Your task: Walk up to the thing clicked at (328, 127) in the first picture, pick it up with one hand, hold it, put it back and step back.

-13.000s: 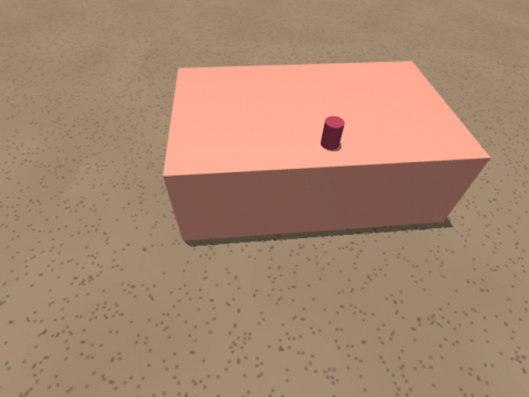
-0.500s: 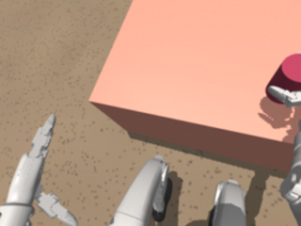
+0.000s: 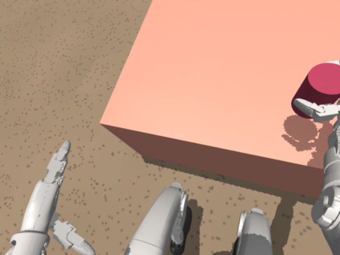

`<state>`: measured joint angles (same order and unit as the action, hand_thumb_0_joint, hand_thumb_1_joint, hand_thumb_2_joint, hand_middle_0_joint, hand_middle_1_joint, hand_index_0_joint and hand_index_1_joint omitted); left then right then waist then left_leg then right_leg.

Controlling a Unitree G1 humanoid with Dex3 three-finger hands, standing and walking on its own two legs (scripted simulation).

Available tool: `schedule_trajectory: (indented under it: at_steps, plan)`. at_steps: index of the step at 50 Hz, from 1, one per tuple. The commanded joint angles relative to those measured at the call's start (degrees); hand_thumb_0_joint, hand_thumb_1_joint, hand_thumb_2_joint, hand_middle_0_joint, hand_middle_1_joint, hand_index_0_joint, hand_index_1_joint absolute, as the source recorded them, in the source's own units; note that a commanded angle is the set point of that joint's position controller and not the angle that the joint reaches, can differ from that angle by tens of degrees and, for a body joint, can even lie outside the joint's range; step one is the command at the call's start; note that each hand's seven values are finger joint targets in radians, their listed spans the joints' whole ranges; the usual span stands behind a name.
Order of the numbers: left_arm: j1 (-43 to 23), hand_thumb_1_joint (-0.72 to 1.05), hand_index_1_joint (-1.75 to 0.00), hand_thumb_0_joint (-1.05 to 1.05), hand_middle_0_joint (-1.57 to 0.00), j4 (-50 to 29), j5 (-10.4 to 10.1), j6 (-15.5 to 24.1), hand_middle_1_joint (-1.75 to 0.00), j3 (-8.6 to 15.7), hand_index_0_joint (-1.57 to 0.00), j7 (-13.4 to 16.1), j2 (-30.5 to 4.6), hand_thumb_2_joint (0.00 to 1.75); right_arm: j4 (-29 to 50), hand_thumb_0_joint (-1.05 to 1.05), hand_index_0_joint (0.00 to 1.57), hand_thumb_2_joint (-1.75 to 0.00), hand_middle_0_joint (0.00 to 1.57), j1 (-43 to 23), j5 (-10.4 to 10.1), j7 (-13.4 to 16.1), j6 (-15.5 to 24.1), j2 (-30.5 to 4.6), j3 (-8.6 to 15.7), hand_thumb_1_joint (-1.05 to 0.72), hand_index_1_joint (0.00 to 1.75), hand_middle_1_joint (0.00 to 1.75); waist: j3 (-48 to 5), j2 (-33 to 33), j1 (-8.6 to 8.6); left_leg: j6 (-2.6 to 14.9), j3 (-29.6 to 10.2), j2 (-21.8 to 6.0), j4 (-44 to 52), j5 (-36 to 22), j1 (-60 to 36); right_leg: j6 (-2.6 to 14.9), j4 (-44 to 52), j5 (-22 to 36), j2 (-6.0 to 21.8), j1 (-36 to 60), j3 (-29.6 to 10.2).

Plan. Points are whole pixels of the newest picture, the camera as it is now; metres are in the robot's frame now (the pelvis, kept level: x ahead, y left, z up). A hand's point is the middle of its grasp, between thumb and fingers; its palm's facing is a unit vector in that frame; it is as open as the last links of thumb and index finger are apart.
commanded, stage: lift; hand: right
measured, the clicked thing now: (317, 93) +0.51 -0.19 -0.02
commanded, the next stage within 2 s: hold in 1.72 s
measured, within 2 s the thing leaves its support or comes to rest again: neither
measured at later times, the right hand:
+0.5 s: hand (333, 85) +0.50 -0.20 +0.03, palm faces +0.15 +0.99 +0.01, open 10.6 cm
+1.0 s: hand out of the picture +0.42 -0.19 +0.11, palm faces +0.17 +0.99 +0.01, open 10.6 cm
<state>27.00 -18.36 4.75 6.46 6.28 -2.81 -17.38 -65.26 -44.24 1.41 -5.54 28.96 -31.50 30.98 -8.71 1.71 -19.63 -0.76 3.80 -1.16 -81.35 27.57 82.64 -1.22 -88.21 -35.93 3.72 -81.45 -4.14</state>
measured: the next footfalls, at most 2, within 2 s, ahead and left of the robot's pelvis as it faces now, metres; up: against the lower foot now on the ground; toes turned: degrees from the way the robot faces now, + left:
none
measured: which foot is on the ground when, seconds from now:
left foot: down 0.00-1.00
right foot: down 0.00-1.00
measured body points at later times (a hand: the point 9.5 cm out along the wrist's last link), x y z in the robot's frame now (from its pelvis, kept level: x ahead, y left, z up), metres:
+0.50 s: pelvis +0.02 +0.00 +0.03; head +0.16 -0.05 +0.46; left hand +0.18 +0.26 +0.09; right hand +0.48 -0.25 +0.03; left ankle +0.09 +0.13 -0.56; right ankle +0.04 -0.13 -0.56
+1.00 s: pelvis +0.03 +0.00 +0.08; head +0.12 -0.03 +0.53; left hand +0.19 +0.26 +0.08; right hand +0.41 -0.25 +0.11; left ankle +0.09 +0.13 -0.56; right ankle +0.04 -0.13 -0.56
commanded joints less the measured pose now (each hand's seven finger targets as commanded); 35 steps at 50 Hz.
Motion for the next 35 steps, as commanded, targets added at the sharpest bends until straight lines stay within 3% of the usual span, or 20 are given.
schedule_trajectory:
  at_steps: [1, 2, 6, 8, 11, 13, 16, 20, 21, 22, 26, 27, 28, 29, 30, 31, 32, 33, 34, 35]
  plan:
    - [2.4, -0.57, -0.05, 0.0, -0.05, -10.3, -0.7, 2.8, -0.04, 8.7, -0.04, 2.0, -10.3, 0.06, 12.6, 0.0, 1.26, -1.28, 1.22, -21.1, -0.7, 0.4, 4.4, -12.7, 0.6, -0.19, 1.39, 1.39, -32.2, -16.7, 1.28, 2.36, -1.4, 2.6, 8.8, -12.2, -22.7, 1.48, 13.3, 16.4, -1.9, 21.1, 0.7]
    - [2.8, -0.57, -0.05, 0.0, -0.05, -9.8, -0.7, 2.8, -0.04, 9.7, -0.04, 2.0, -10.9, 0.06, 11.9, 0.0, 1.26, -1.28, 1.21, -20.9, -0.8, 0.3, 4.4, -12.4, 0.5, -0.18, 1.39, 1.39, -32.1, -17.4, 0.63, 2.37, -1.4, 2.6, 8.7, -12.6, -22.6, 1.42, 13.1, 16.9, -2.0, 21.4, 0.8]
    - [3.3, -0.55, -0.05, 0.0, -0.04, -8.0, -0.7, 2.6, -0.05, 7.0, -0.04, 1.8, -8.4, 0.06, 11.6, 0.0, 1.31, -1.3, 1.27, -20.6, -1.3, 0.0, 4.4, -10.4, -0.2, -0.16, 1.42, 1.42, -30.3, -15.8, 1.11, 2.24, -1.5, 2.6, 9.4, -12.9, -23.6, 1.66, 13.7, 16.3, -2.1, 19.4, 0.9]
    - [2.3, -0.55, -0.05, 0.0, -0.05, -10.3, -0.8, 2.6, -0.04, 8.9, -0.04, 2.0, -10.4, 0.06, 13.4, 0.0, 1.32, -1.31, 1.27, -20.6, -1.1, 0.4, 4.4, -12.1, 0.9, -0.15, 1.44, 1.44, -32.9, -15.6, 1.2, 2.19, -1.4, 2.6, 9.9, -12.6, -24.6, 1.56, 14.3, 16.4, -2.1, 22.1, 0.7]
    - [3.9, -0.55, -0.05, 0.0, -0.04, -9.0, -0.7, 2.3, -0.04, 7.3, -0.04, 1.8, -8.6, 0.06, 14.1, 0.0, 1.32, -1.32, 1.27, -18.6, -1.4, 0.4, 4.3, -8.8, -1.0, -0.12, 1.45, 1.45, -32.6, -16.8, 2.4, 2.31, -1.2, 2.7, 10.7, -13.3, -26.0, 1.38, 15.6, 17.5, -2.2, 23.7, 1.0]
    - [4.2, -0.55, -0.05, 0.0, -0.04, -8.8, -0.9, 2.2, -0.04, 8.4, -0.04, 2.0, -9.7, 0.06, 16.6, 0.0, 1.32, -1.31, 1.28, -18.8, -1.5, 0.6, 4.1, -10.1, -0.4, -0.14, 1.44, 1.44, -34.4, -18.2, 3.16, 2.4, -0.8, 2.9, 11.0, -14.0, -25.7, 1.05, 16.4, 19.5, -2.2, 27.2, 0.9]
    - [5.9, -0.55, -0.05, 0.0, -0.04, -4.7, -0.7, 1.6, -0.04, 5.7, -0.04, 1.5, -6.5, 0.06, 16.4, 0.0, 1.36, -1.35, 1.31, -17.0, -2.0, 0.5, 3.9, -6.6, -2.1, -0.15, 1.49, 1.49, -31.4, -18.5, 4.11, 2.42, -0.8, 3.0, 11.6, -14.7, -25.2, 0.95, 17.0, 21.2, -2.3, 27.5, 1.2]
    - [3.0, -0.56, -0.05, 0.0, -0.04, -5.1, -0.7, 1.6, -0.04, 7.0, -0.04, 1.9, -8.2, 0.06, 22.2, 0.0, 1.34, -1.32, 1.29, -18.0, -2.5, 1.0, 4.0, -7.9, -1.8, -0.16, 1.45, 1.45, -32.9, -18.5, 5.83, 2.51, -1.1, 2.8, 12.6, -15.3, -27.7, 0.78, 18.5, 21.9, -2.3, 30.0, 1.5]
    - [4.1, -0.55, -0.04, 0.0, -0.04, -2.4, -0.8, 1.4, -0.04, 7.8, -0.04, 2.1, -8.6, 0.06, 20.2, 0.0, 1.34, -1.32, 1.29, -16.0, -2.8, 1.1, 3.7, -6.6, -1.9, -0.15, 1.46, 1.46, -30.4, -17.1, 5.2, 2.4, -1.2, 2.7, 13.2, -14.7, -27.4, 0.87, 18.8, 20.7, -2.2, 29.1, 1.5]
    - [3.2, -0.56, -0.05, 0.0, -0.04, -2.6, -0.9, 1.3, -0.04, 6.6, -0.04, 1.9, -7.4, 0.06, 18.2, 0.0, 1.34, -1.32, 1.29, -12.6, -3.0, 0.9, 3.2, -3.3, -3.6, -0.14, 1.46, 1.46, -28.9, -15.8, 5.15, 2.31, -0.9, 2.8, 13.7, -14.9, -28.3, 1.02, 19.6, 20.5, -2.2, 28.6, 1.4]
    - [2.4, -0.56, -0.05, 0.0, -0.04, -4.4, -1.3, 1.0, -0.04, 6.5, -0.04, 2.1, -7.5, 0.06, 24.5, 0.0, 1.35, -1.33, 1.3, -11.1, -3.6, 1.4, 2.5, -2.7, -3.7, -0.17, 1.46, 1.46, -32.6, -12.8, 7.14, 1.79, -1.9, 2.4, 16.3, -16.2, -35.1, 1.29, 21.5, 20.5, -2.5, 30.2, 2.1]
    - [4.1, -0.56, -0.04, 0.0, -0.04, -3.6, -1.3, 0.7, -0.04, 6.0, -0.03, 2.0, -7.0, 0.06, 23.6, 0.0, 1.34, -1.33, 1.3, -8.8, -3.8, 1.5, 2.1, -1.6, -3.7, -0.14, 1.46, 1.46, -31.8, -11.7, 7.38, 1.82, -1.4, 2.6, 16.3, -17.1, -35.8, 1.29, 22.0, 21.7, -2.6, 30.5, 2.1]
    - [4.6, -0.56, -0.05, 0.0, -0.04, -2.8, -1.5, 0.5, -0.04, 4.9, -0.03, 1.9, -5.5, 0.06, 21.8, 0.0, 1.34, -1.33, 1.29, -5.4, -4.1, 1.2, 1.5, 2.7, -6.2, -0.13, 1.46, 1.46, -30.2, -10.6, 7.44, 1.71, -1.1, 2.7, 16.8, -17.9, -36.3, 1.32, 22.5, 22.6, -2.8, 31.0, 2.2]
    - [4.8, -0.56, -0.05, 0.0, -0.04, -2.0, -1.9, 0.4, -0.04, 6.9, -0.03, 2.1, -6.9, 0.06, 24.4, 0.0, 1.35, -1.33, 1.3, -5.2, -4.6, 1.3, 1.4, 0.8, -4.9, -0.14, 1.46, 1.46, -29.7, -10.2, 7.63, 1.64, -1.2, 2.6, 17.4, -17.9, -36.8, 1.35, 23.1, 22.4, -2.8, 30.9, 2.1]
    - [5.5, -0.56, -0.04, 0.0, -0.04, -0.6, -1.9, 0.2, -0.04, 6.0, -0.03, 2.1, -6.4, 0.06, 27.1, 0.0, 1.35, -1.32, 1.3, -5.4, -4.8, 1.5, 1.2, 0.6, -5.0, -0.13, 1.46, 1.46, -29.5, -10.8, 8.82, 1.65, -1.3, 2.5, 17.8, -18.3, -37.6, 1.22, 23.9, 23.0, -2.9, 31.9, 2.3]
    - [4.9, -0.56, -0.04, 0.0, -0.04, 0.0, -2.1, 0.0, -0.04, 6.0, -0.03, 2.2, -5.9, 0.06, 26.2, 0.0, 1.34, -1.32, 1.29, -3.5, -4.9, 1.4, 0.6, 2.3, -6.0, -0.14, 1.46, 1.46, -27.5, -9.6, 8.47, 1.54, -1.4, 2.5, 18.6, -18.0, -36.9, 1.41, 24.4, 22.5, -2.9, 32.1, 2.4]
    - [4.1, -0.57, -0.05, 0.0, -0.04, -0.2, -2.4, -0.1, -0.04, 6.0, -0.03, 2.3, -6.0, 0.06, 30.8, 0.0, 1.34, -1.32, 1.29, -4.7, -5.3, 1.8, 0.8, 0.1, -4.7, -0.14, 1.46, 1.46, -26.8, -10.1, 9.77, 1.58, -1.7, 2.3, 19.4, -16.1, -37.4, 1.31, 25.4, 20.5, -2.9, 32.2, 2.7]
    - [4.1, -0.56, -0.04, 0.0, -0.04, 2.0, -2.4, -0.3, -0.04, 6.5, -0.03, 2.3, -5.8, 0.06, 28.3, 0.0, 1.34, -1.33, 1.29, -3.2, -5.4, 1.8, 0.2, 3.6, -7.0, -0.14, 1.46, 1.46, -24.3, -8.7, 9.12, 1.57, -1.6, 2.3, 20.0, -15.2, -36.8, 1.43, 26.2, 19.4, -2.9, 32.1, 2.6]
    - [3.2, -0.57, -0.05, 0.0, -0.04, 1.8, -2.6, -0.2, -0.04, 5.6, -0.03, 2.3, -5.2, 0.06, 30.7, 0.0, 1.34, -1.32, 1.29, -3.0, -6.0, 1.9, 0.2, 4.1, -6.9, -0.14, 1.46, 1.46, -22.6, -7.8, 9.82, 1.5, -1.8, 2.2, 21.0, -13.8, -36.9, 1.44, 27.1, 17.8, -2.9, 32.1, 2.7]
    - [2.4, -0.57, -0.05, 0.0, -0.04, 2.0, -2.7, -0.2, -0.04, 6.6, -0.03, 2.5, -5.9, 0.06, 30.8, 0.0, 1.34, -1.32, 1.29, -2.9, -6.0, 2.0, 0.1, 4.4, -7.3, -0.15, 1.45, 1.45, -21.5, -7.1, 9.48, 1.51, -1.9, 2.1, 21.5, -12.8, -36.6, 1.56, 27.5, 16.6, -2.9, 32.0, 2.7]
